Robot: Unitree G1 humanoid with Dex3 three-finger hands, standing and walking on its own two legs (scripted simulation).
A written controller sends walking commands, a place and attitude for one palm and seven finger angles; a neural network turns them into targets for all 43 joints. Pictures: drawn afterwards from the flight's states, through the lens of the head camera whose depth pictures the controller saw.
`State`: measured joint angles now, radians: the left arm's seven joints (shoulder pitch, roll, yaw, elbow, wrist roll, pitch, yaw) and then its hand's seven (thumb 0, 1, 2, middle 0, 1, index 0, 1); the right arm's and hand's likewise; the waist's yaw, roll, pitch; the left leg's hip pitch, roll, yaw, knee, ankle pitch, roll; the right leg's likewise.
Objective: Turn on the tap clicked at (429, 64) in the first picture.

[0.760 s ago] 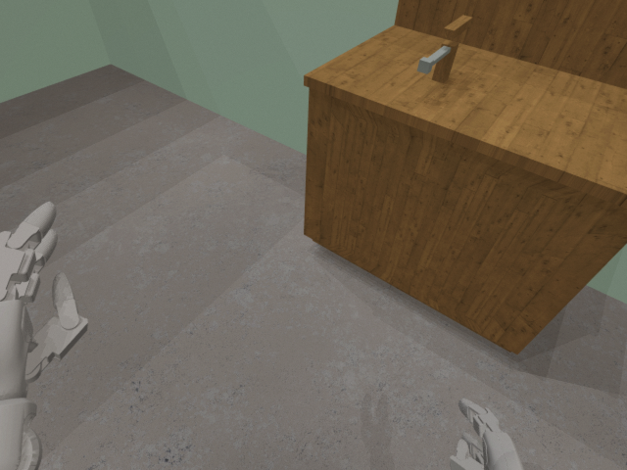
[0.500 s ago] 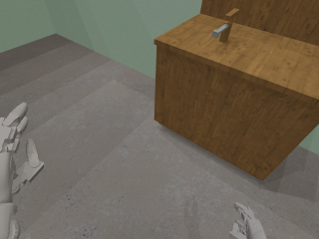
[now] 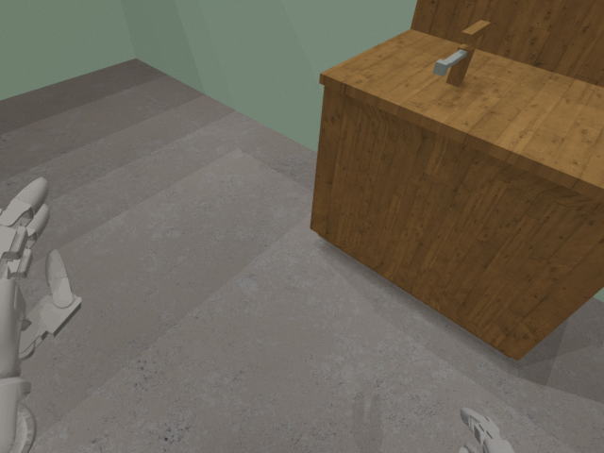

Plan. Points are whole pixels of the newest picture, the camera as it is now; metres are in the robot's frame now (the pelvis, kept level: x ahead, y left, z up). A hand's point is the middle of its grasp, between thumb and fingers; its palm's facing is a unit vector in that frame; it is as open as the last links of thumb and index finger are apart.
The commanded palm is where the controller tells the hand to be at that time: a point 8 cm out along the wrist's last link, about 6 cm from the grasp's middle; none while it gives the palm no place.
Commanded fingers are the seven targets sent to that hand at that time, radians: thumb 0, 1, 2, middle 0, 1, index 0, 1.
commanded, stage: walk to a spot facing it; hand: left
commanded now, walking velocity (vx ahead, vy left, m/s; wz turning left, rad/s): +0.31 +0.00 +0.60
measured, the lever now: (441, 67) +0.96 -0.33 +0.11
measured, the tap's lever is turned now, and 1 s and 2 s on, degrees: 0 0 0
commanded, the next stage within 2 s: none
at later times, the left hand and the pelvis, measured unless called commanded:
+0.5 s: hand (62, 269) +0.25 +0.25 +0.18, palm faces +0.58 -0.67 -0.47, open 7.4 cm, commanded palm +0.18 +0.28 +0.19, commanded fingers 0.00 0.90 0.90 -0.20 -0.30 -0.20 -0.30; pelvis +0.10 -0.03 +0.00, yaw +15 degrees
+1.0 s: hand (22, 212) +0.31 +0.32 +0.19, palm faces +0.75 -0.50 -0.44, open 7.4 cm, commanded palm +0.22 +0.32 +0.19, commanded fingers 0.00 0.90 0.90 -0.20 -0.30 -0.20 -0.30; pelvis +0.22 -0.01 -0.01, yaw +31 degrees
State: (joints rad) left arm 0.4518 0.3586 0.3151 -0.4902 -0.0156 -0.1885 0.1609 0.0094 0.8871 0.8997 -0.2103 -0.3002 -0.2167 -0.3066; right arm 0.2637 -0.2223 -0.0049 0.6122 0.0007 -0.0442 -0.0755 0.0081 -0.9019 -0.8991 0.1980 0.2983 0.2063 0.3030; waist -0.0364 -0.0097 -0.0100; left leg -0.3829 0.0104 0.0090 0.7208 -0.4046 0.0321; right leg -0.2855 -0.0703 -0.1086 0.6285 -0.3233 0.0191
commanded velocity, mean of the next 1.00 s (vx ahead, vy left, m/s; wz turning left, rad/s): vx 0.30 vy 0.00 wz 0.58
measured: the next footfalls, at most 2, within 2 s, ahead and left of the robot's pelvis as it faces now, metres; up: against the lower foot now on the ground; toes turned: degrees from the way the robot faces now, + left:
right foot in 0.46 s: +0.19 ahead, -0.13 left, +0.00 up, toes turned +8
left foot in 0.86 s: +0.23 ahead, +0.16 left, +0.00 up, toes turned +36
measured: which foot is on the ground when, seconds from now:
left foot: down 0.00-0.46, up 0.48-0.84, down 0.86-1.00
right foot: down 0.00-0.04, up 0.06-0.44, down 0.46-0.84, up 0.86-1.00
